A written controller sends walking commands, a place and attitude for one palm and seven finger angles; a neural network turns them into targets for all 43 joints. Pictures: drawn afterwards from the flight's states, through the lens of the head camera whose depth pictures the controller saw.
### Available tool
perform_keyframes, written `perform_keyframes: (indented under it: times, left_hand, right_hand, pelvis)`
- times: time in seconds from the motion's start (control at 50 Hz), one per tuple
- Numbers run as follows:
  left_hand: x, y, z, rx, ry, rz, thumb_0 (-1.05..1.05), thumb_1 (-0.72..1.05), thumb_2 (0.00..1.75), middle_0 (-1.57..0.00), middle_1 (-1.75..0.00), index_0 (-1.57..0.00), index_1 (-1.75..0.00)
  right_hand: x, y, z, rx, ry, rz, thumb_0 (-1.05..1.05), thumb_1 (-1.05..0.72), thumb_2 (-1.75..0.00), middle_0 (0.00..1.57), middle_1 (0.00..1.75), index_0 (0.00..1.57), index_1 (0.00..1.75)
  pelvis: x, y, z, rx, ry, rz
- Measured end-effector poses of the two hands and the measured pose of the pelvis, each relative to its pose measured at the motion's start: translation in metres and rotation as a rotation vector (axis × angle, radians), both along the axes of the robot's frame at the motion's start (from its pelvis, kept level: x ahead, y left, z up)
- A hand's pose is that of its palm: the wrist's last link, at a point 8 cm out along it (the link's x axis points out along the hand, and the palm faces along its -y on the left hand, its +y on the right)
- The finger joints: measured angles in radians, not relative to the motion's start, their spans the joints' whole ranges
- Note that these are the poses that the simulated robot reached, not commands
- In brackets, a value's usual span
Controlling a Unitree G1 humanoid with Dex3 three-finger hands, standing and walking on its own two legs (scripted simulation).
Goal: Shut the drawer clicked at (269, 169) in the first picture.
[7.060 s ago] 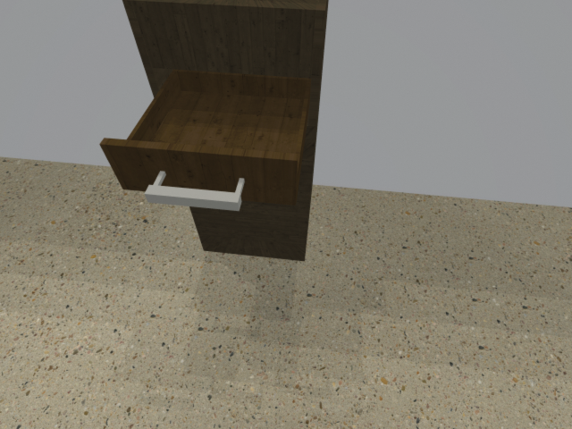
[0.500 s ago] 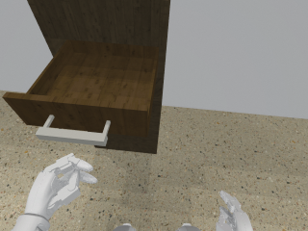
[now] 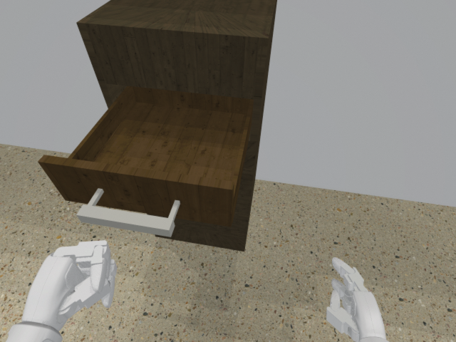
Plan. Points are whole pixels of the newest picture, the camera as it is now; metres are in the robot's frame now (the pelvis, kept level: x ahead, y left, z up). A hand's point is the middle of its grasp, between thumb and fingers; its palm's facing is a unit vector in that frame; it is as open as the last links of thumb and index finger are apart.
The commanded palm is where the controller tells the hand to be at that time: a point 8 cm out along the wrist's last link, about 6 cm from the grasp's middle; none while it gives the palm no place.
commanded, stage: raise the hand and make a fist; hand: left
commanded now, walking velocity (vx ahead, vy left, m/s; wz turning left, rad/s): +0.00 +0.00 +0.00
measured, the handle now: (131, 210) +0.35 +0.23 +0.02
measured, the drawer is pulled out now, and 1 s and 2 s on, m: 0.29 0.29 0.29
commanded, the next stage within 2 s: bring the fist close to the handle in 0.58 s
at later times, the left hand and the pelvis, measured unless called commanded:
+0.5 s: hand (93, 283) +0.17 +0.20 +0.11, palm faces -0.02 -0.99 -0.11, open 3.3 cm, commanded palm +0.13 +0.26 +0.12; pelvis +0.00 -0.02 +0.02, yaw +0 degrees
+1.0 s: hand (105, 279) +0.19 +0.20 +0.08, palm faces -0.04 -1.00 -0.07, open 3.3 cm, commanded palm +0.16 +0.25 +0.09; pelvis -0.02 -0.01 +0.01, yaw +0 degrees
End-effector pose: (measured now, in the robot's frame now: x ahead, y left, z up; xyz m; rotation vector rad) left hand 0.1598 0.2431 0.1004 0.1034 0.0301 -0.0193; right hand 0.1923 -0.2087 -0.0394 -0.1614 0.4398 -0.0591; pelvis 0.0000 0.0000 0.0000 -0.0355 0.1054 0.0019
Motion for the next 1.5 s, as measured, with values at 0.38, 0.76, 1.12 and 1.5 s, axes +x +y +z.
perform_keyframes:
  times: [0.38,0.76,1.12,1.5]
  left_hand:
    - [-0.004,0.009,0.013,-0.018,0.04,-0.007,0.01,0.9,0.9,-1.39,-1.59,-1.4,-1.59]
    - [-0.013,0.015,0.011,-0.02,0.037,0.005,0.01,0.89,0.9,-1.39,-1.59,-1.4,-1.6]
    - [0.025,0.004,-0.021,-0.043,0.027,-0.046,0.01,0.89,0.9,-1.39,-1.59,-1.4,-1.6]
    - [0.055,-0.003,-0.059,-0.048,0.03,-0.067,0.01,0.9,0.9,-1.39,-1.59,-1.4,-1.6]
  right_hand:
    - [-0.009,-0.029,0.005,-0.033,0.009,-0.025,0.02,-0.9,-0.9,0.2,0.3,0.21,0.3]
    - [-0.021,-0.03,0.008,-0.033,-0.017,-0.028,0.02,-0.9,-0.9,0.2,0.3,0.21,0.3]
    - [-0.048,-0.034,-0.015,-0.072,0.107,-0.042,0.02,-0.9,-0.9,0.2,0.3,0.21,0.3]
    - [-0.056,-0.035,-0.044,-0.084,0.203,-0.047,0.02,-0.9,-0.9,0.2,0.3,0.21,0.3]
  pelvis:
    - [0.004,-0.013,0.014,0.008,-0.042,0.003]
    - [-0.006,-0.014,0.017,0.011,-0.061,-0.002]
    - [-0.015,-0.007,0.007,0.015,-0.008,-0.004]
    - [-0.017,-0.005,-0.013,0.016,0.084,-0.007]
